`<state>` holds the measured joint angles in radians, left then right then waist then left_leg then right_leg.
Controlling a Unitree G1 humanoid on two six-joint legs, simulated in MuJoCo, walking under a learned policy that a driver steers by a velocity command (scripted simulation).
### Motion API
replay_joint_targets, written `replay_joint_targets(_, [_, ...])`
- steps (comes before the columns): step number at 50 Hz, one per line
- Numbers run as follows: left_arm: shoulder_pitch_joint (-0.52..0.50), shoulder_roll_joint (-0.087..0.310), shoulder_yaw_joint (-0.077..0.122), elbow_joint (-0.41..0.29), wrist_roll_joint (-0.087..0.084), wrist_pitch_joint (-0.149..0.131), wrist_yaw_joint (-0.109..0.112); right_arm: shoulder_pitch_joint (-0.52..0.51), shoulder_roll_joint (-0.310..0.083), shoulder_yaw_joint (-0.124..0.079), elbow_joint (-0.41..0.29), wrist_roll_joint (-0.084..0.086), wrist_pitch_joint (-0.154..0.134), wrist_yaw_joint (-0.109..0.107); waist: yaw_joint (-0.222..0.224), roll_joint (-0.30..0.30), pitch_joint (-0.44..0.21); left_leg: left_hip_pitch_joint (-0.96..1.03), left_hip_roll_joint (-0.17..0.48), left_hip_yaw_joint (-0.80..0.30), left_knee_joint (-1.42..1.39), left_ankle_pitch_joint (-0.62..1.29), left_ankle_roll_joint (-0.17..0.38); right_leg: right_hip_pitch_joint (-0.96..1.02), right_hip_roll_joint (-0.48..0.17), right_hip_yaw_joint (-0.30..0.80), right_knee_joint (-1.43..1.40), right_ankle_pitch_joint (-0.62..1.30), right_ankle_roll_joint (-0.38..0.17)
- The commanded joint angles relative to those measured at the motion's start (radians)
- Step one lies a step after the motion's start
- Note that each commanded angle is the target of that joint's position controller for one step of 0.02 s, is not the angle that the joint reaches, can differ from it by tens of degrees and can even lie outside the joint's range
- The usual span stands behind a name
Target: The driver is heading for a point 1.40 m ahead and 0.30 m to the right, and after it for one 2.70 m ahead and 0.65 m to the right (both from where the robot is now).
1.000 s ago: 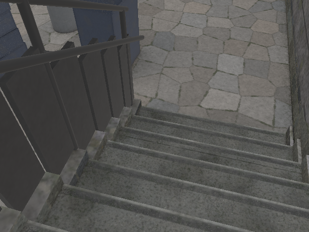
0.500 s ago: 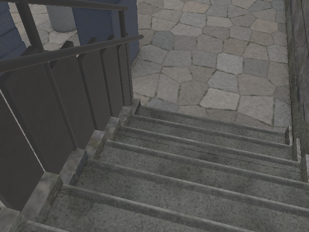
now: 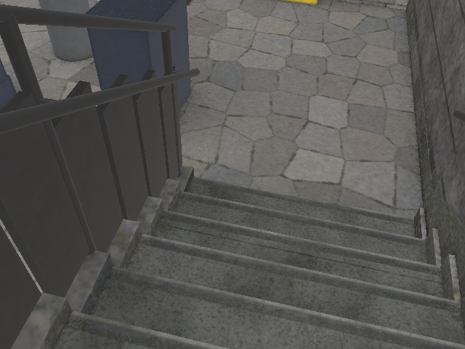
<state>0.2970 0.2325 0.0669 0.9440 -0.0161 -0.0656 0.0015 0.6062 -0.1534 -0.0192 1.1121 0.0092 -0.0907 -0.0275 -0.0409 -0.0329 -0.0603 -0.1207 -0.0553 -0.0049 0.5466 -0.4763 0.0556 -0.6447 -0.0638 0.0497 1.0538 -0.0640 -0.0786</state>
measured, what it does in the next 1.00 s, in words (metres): goes down: right foot 0.17 m lower, then left foot 0.17 m lower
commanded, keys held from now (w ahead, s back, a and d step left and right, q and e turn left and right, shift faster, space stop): w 0.90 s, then w+e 0.10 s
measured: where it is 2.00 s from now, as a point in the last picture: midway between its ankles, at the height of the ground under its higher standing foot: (196, 326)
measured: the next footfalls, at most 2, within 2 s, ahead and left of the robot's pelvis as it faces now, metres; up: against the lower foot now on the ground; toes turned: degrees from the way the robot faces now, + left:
right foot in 0.22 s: +0.20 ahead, -0.13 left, -0.17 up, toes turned +0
left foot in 0.74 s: +0.57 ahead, +0.17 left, -0.34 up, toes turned +1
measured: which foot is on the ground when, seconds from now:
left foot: down 0.00-0.22, up 0.24-0.72, down 0.74-1.00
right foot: up 0.00-0.20, down 0.22-0.74, up 0.76-1.00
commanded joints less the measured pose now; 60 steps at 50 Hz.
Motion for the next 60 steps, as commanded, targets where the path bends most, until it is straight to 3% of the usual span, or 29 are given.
replay_joint_targets(1, [-0.138,0.034,-0.003,-0.111,0.023,-0.019,-0.031,0.071,-0.097,0.007,-0.029,0.007,-0.015,-0.045,-0.001,0.105,0.194,-0.072,0.177,-0.175,-0.071,0.412,0.092,-0.145,-0.012,0.021,-0.326,0.355,0.012])
replay_joint_targets(3, [-0.178,-0.024,-0.020,-0.130,0.048,-0.016,-0.056,0.026,-0.118,0.013,-0.034,0.010,0.000,-0.063,-0.020,0.100,0.176,-0.357,0.095,-0.072,-0.006,0.245,0.071,0.194,0.071,-0.066,-0.476,0.619,0.027])
replay_joint_targets(5, [-0.145,-0.014,-0.018,-0.145,0.020,0.006,-0.055,0.010,-0.153,0.007,-0.034,0.004,-0.003,-0.052,-0.011,0.118,0.156,-0.503,0.104,-0.088,0.050,0.178,0.086,0.383,0.102,-0.080,-0.402,0.635,0.042])
replay_joint_targets(9, [0.007,0.055,-0.002,-0.096,0.018,0.031,-0.029,-0.041,-0.125,0.006,-0.052,0.025,0.012,-0.026,0.066,0.079,0.138,-0.283,0.084,-0.091,0.458,0.456,0.060,0.373,0.101,-0.111,-0.480,0.297,0.045])
replay_joint_targets(10, [0.162,0.064,0.014,-0.043,0.005,0.024,-0.024,-0.068,-0.135,0.002,-0.023,0.020,0.018,-0.016,0.160,0.076,0.103,-0.274,0.086,-0.098,0.715,0.633,0.060,0.532,0.087,-0.133,-0.568,0.324,0.033])
replay_joint_targets(11, [0.314,0.057,0.020,0.000,-0.002,0.005,-0.024,-0.095,-0.103,0.000,-0.011,0.036,0.019,-0.013,0.243,-0.018,0.094,-0.294,0.015,-0.094,1.109,0.598,0.027,0.628,-0.018,-0.042,-0.879,0.476,-0.038])
replay_joint_targets(12, [0.471,0.057,0.002,0.086,0.009,0.005,-0.033,-0.097,-0.010,0.017,-0.002,0.007,0.001,0.003,0.264,-0.228,0.057,-0.634,-0.110,-0.086,1.599,-0.346,0.025,0.907,-0.132,0.045,-0.691,0.903,-0.091])
replay_joint_targets(13, [0.441,0.072,-0.021,0.071,0.039,-0.005,-0.032,0.086,0.005,0.019,-0.036,0.053,-0.025,0.023,0.097,-0.370,-0.058,-0.913,-0.088,-0.245,1.664,-0.362,0.039,1.104,-0.261,0.199,-0.279,1.293,-0.158])
replay_joint_targets(15, [0.400,0.043,-0.024,0.065,-0.001,0.013,-0.039,-0.002,-0.116,-0.005,-0.077,0.052,-0.031,0.023,0.099,-0.153,-0.121,-1.020,-0.009,-0.167,1.537,-0.209,0.011,0.977,-0.307,0.295,-0.426,0.788,-0.249])
replay_joint_targets(16, [0.293,0.132,0.000,0.052,0.009,0.008,-0.044,-0.046,-0.095,0.002,-0.124,0.047,-0.021,0.013,0.030,-0.012,-0.093,-0.975,0.073,-0.139,1.405,-0.072,0.009,0.771,-0.368,0.453,-0.543,0.210,-0.308])
replay_joint_targets(18, [0.102,0.026,-0.045,0.017,0.036,-0.028,-0.044,-0.239,-0.113,-0.012,-0.165,0.057,0.033,-0.004,-0.029,0.122,0.148,-0.933,0.165,-0.191,1.120,0.107,-0.005,0.354,-0.333,0.505,-0.641,-0.028,-0.264])
replay_joint_targets(20, [0.082,0.043,-0.052,0.008,0.022,-0.043,-0.009,-0.255,-0.109,-0.020,-0.185,0.020,0.034,-0.013,-0.049,0.080,0.242,-0.764,0.190,-0.148,0.728,0.317,-0.046,0.114,-0.195,0.322,-0.688,0.051,-0.201])
replay_joint_targets(22, [0.124,0.087,-0.039,0.048,0.023,-0.033,0.029,-0.298,-0.060,-0.013,-0.210,-0.019,0.033,-0.005,-0.034,-0.079,0.145,-0.504,0.171,-0.077,0.537,0.471,-0.061,0.052,-0.112,0.203,-0.674,0.211,-0.170])
replay_joint_targets(24, [0.138,0.107,-0.028,0.055,0.022,-0.030,0.023,-0.246,-0.086,-0.024,-0.190,-0.003,0.039,0.026,-0.051,-0.038,0.080,-0.439,0.140,-0.036,0.609,0.588,-0.036,0.099,-0.118,0.162,-0.597,0.174,-0.173])
replay_joint_targets(25, [0.241,0.043,-0.039,0.091,-0.013,-0.037,0.033,-0.384,-0.125,-0.035,-0.236,0.000,0.032,0.034,0.030,-0.004,0.141,-0.735,0.197,-0.141,0.445,0.754,-0.005,0.351,-0.107,0.205,-0.507,-0.034,-0.155])
replay_joint_targets(27, [0.405,0.011,-0.044,0.133,-0.014,-0.033,0.051,-0.607,-0.098,-0.021,-0.312,-0.010,0.008,0.053,0.148,-0.019,0.173,-1.035,0.193,-0.156,0.287,0.733,0.007,0.669,-0.159,0.316,-0.430,-0.140,-0.151])
replay_joint_targets(30, [0.275,0.049,-0.039,0.059,0.007,-0.005,0.060,-0.681,-0.081,-0.010,-0.347,-0.012,-0.004,0.107,0.160,0.020,0.175,-0.497,0.125,-0.035,-0.067,1.079,-0.023,0.259,-0.064,0.125,-0.405,-0.346,-0.095])
replay_joint_targets(34, [0.233,0.106,-0.012,0.037,-0.013,0.022,0.044,-0.590,-0.137,-0.019,-0.354,0.028,0.036,0.085,0.141,-0.080,0.207,-0.336,0.141,-0.060,-0.085,0.849,-0.046,0.313,-0.076,0.142,-0.259,-0.275,-0.061])
replay_joint_targets(36, [0.196,0.108,-0.006,0.051,0.002,0.035,0.039,-0.290,-0.199,-0.061,-0.260,0.024,0.041,0.069,-0.004,-0.031,0.097,-0.104,0.151,-0.018,-0.159,0.790,-0.029,0.401,-0.056,0.120,0.080,-0.066,-0.019])
replay_joint_targets(37, [0.234,0.106,0.001,0.090,-0.008,0.022,0.029,-0.104,-0.237,-0.082,-0.202,-0.004,0.043,0.063,-0.087,0.033,0.006,0.150,0.147,0.029,-0.128,0.803,-0.017,0.305,0.018,0.087,0.354,-0.010,0.020])
replay_joint_targets(38, [0.260,0.007,-0.010,0.125,-0.029,0.009,0.033,0.098,-0.270,-0.074,-0.127,-0.035,0.035,0.082,-0.166,0.220,-0.051,0.408,0.269,-0.065,0.032,1.113,0.062,0.023,0.185,0.071,0.912,-0.739,0.085])
replay_joint_targets(39, [0.424,-0.033,-0.019,0.105,-0.038,-0.008,0.025,0.050,-0.284,-0.062,-0.152,-0.047,0.036,0.092,-0.037,0.401,-0.116,0.496,0.342,-0.158,0.236,1.252,0.107,-0.196,0.165,0.171,1.063,-0.899,0.086])
replay_joint_targets(41, [0.355,-0.007,-0.027,-0.018,-0.063,-0.010,0.048,0.003,-0.334,-0.091,-0.113,0.018,0.060,0.094,0.021,0.318,-0.206,0.368,0.490,-0.590,-0.157,0.278,0.235,-0.290,0.116,0.102,0.900,-0.627,0.090])
replay_joint_targets(42, [0.229,0.032,-0.018,-0.017,-0.073,0.006,0.071,-0.125,-0.246,-0.067,-0.154,-0.001,0.052,0.097,0.024,0.070,-0.058,0.140,0.480,-0.640,-0.280,0.015,0.210,-0.270,0.055,0.081,0.837,-0.454,0.060])
replay_joint_targets(45, [0.186,0.070,0.007,-0.013,-0.021,0.043,0.070,-0.270,-0.100,-0.018,-0.147,-0.027,-0.011,0.081,0.100,0.088,0.089,-0.199,0.388,-0.469,-0.131,0.258,0.137,-0.204,-0.009,0.195,0.515,-0.151,-0.015])
replay_joint_targets(50, [0.106,0.029,0.017,-0.065,-0.022,0.044,0.034,-0.110,-0.174,-0.035,-0.072,-0.045,-0.011,-0.005,0.099,0.116,0.050,-0.216,0.335,-0.277,-0.143,0.519,0.164,-0.140,0.009,0.186,0.155,0.088,0.043])
replay_joint_targets(53, [-0.036,0.060,0.028,-0.114,-0.013,0.032,0.006,-0.067,-0.108,-0.030,-0.064,0.013,-0.022,-0.027,0.059,0.091,0.117,-0.145,0.253,-0.122,-0.079,0.320,0.043,-0.223,0.048,0.237,-0.201,0.450,-0.005])
replay_joint_targets(55, [-0.125,0.018,0.017,-0.145,0.009,0.031,-0.027,-0.041,-0.047,-0.002,-0.049,0.004,-0.017,-0.050,0.050,0.150,0.134,-0.232,0.210,-0.041,0.001,0.356,0.020,-0.105,0.088,0.165,-0.294,0.653,0.002])
replay_joint_targets(60, [-0.215,0.003,-0.005,-0.205,0.037,0.048,-0.068,-0.052,-0.081,0.004,-0.120,-0.007,0.030,-0.067,0.004,0.073,0.140,-0.264,0.195,0.047,0.197,0.443,0.010,0.041,0.102,0.036,-0.388,0.661,0.047])
Over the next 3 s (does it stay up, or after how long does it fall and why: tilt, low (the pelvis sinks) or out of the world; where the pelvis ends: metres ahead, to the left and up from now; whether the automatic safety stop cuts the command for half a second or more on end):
stays up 0.98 -0.11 -0.58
